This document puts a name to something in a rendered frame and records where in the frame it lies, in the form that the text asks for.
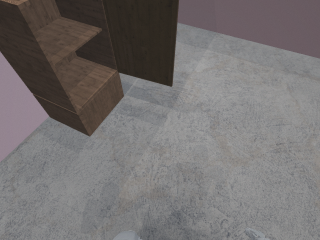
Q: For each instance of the cupboard door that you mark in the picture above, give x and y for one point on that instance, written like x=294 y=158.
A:
x=143 y=37

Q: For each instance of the right robot hand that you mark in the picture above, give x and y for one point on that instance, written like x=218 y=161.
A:
x=255 y=235

